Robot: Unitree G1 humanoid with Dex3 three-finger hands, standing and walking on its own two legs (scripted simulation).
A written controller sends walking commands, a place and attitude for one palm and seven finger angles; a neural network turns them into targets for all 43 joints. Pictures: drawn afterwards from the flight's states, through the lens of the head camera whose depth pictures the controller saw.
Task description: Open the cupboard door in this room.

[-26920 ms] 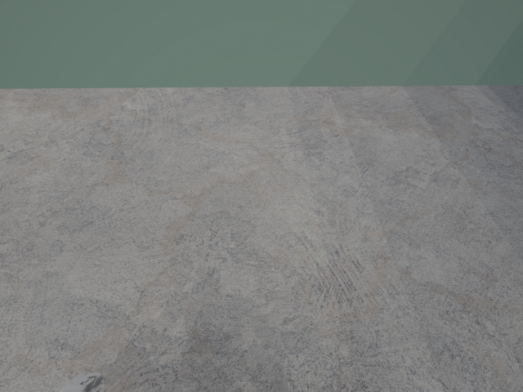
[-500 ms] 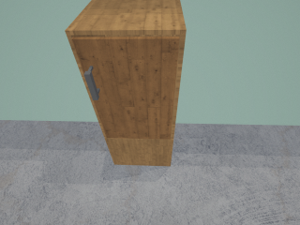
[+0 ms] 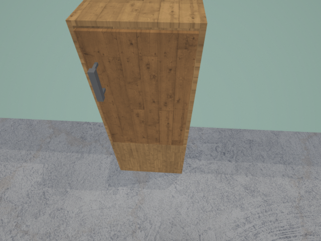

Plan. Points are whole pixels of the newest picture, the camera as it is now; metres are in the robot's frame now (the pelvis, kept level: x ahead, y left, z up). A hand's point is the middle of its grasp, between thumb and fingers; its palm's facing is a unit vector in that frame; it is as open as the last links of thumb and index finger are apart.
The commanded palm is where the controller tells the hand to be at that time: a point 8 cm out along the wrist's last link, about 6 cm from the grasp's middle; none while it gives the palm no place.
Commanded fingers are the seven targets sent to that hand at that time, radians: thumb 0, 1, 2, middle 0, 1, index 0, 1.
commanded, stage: shuffle to correct the standing spot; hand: left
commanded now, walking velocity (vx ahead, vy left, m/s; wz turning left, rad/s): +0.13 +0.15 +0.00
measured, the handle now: (98, 82) +0.60 +0.27 +0.04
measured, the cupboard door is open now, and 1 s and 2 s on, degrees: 0 0 0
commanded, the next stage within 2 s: come to a stop and stand still in 0.46 s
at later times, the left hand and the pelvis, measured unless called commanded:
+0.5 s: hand out of the picture +0.08 +0.20 -0.15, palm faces +0.08 -0.97 -0.23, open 7.3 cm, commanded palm none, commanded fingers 0.00 0.90 0.90 -0.20 -0.30 -0.20 -0.30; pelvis +0.06 +0.01 +0.02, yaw +1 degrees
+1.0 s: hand out of the picture +0.11 +0.23 -0.16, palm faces +0.02 -0.97 -0.24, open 7.3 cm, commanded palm none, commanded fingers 0.00 0.90 0.90 -0.20 -0.30 -0.20 -0.30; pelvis +0.08 +0.05 +0.00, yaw -1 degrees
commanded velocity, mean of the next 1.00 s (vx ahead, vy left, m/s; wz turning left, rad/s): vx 0.01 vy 0.04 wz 0.00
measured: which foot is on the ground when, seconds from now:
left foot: down 0.00-0.28, up 0.30-0.64, down 0.66-0.96, up 0.98-1.00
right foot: down 0.00-0.66, up 0.68-0.92, down 0.94-1.00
